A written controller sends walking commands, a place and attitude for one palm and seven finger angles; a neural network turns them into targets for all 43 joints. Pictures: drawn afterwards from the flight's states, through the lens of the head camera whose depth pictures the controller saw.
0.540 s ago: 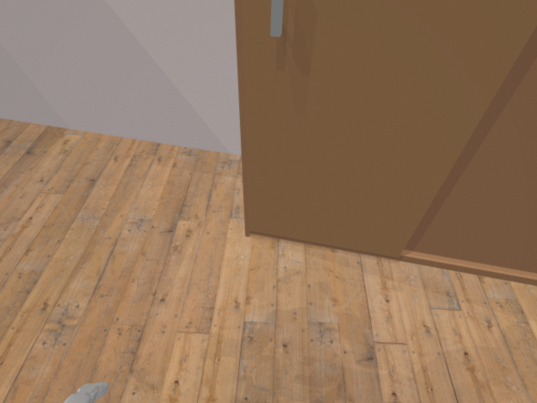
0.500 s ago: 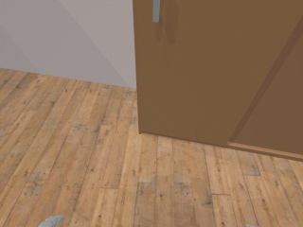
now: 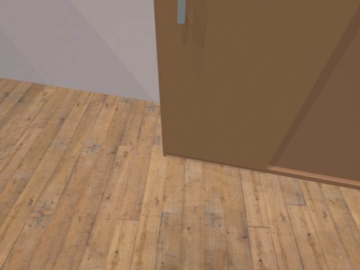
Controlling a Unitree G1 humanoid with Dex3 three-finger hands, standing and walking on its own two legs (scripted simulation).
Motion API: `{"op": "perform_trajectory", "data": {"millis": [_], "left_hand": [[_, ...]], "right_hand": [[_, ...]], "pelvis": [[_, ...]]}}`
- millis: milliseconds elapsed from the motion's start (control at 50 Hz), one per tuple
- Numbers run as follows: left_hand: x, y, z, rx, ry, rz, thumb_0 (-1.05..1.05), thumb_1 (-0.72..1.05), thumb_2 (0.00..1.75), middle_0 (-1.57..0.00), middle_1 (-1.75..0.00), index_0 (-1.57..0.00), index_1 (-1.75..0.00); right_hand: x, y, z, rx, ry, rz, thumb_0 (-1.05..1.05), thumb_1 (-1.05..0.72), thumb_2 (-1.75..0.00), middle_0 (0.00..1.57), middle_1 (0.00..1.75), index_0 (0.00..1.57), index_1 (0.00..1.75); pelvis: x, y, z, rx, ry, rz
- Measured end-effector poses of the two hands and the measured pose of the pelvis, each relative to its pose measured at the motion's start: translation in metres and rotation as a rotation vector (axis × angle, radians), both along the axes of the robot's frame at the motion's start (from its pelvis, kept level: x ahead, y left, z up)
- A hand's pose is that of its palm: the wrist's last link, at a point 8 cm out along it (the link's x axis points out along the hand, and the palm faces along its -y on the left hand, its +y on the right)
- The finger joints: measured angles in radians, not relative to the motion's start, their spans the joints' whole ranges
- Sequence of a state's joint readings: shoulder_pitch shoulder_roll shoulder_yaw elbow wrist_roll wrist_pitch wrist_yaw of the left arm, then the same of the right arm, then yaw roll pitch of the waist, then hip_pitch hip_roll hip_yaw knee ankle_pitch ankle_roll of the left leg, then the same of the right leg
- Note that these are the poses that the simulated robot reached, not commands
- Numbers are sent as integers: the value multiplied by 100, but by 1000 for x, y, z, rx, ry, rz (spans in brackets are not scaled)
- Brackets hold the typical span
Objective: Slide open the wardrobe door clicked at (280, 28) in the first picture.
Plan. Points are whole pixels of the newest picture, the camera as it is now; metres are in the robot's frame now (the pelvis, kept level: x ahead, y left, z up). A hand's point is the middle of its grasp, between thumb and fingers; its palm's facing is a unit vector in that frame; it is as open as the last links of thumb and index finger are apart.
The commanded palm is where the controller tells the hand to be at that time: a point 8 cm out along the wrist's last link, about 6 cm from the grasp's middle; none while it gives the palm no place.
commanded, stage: stand and wait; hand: left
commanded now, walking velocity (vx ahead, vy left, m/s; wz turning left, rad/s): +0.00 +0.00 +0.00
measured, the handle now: out of the picture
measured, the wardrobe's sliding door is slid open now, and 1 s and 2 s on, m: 0.00 0.00 0.00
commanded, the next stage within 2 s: look at it before walking up in 0.28 s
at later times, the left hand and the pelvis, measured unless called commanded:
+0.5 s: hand out of the picture +0.08 +0.24 -0.15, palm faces -0.03 -0.94 -0.33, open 7.4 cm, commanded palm none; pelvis +0.00 -0.01 +0.00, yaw +0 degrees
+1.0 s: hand out of the picture +0.07 +0.24 -0.15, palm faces -0.03 -0.94 -0.33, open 7.4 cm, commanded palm none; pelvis +0.00 -0.01 +0.00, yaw +0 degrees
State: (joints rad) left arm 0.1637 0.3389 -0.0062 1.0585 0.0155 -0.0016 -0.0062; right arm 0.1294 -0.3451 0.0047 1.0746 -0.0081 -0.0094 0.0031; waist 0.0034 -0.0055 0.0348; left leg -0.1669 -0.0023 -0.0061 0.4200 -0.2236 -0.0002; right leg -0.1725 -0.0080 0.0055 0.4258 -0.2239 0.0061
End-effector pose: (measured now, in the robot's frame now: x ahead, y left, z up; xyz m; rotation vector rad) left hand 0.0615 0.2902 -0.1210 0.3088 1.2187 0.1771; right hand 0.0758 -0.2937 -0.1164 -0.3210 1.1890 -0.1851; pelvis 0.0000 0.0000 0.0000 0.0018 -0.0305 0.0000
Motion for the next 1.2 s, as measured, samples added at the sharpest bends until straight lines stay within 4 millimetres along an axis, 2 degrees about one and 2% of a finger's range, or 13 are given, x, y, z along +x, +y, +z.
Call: {"op": "perform_trajectory", "data": {"millis": [120, 240, 540, 920, 1200], "left_hand": [[0, 0, 2, 8, 3, 1, 1, 90, 90, -20, -30, -20, -30], [6, -1, 4, 10, -12, -7, 1, 90, 90, -20, -30, -20, -30], [18, -6, 6, 6, -40, -14, 1, 90, 90, -20, -30, -20, -30], [8, -6, 5, 8, -3, 2, 1, 90, 90, -20, -30, -20, -30], [11, -8, 5, 10, 7, -12, 1, 90, 90, -20, -30, -20, -30]], "right_hand": [[-12, -4, -2, 1, 26, -15, 1, -91, -90, 20, 30, 21, 30], [-15, -3, -3, 9, 31, -19, 1, -91, -90, 20, 30, 21, 30], [-6, -3, -1, 14, 6, -17, 1, -91, -90, 20, 30, 21, 30], [-2, -6, -1, 8, 18, -11, 1, -91, -90, 20, 30, 21, 30], [-2, -8, -1, 7, 0, -30, 1, -91, -90, 20, 30, 21, 30]], "pelvis": [[-1, -2, 1, 0, -3, -2], [-2, -4, 1, 0, -1, -3], [0, -5, 3, 1, -3, -6], [3, -8, 4, 1, -1, -4], [2, -9, 3, 0, 2, -32]]}}
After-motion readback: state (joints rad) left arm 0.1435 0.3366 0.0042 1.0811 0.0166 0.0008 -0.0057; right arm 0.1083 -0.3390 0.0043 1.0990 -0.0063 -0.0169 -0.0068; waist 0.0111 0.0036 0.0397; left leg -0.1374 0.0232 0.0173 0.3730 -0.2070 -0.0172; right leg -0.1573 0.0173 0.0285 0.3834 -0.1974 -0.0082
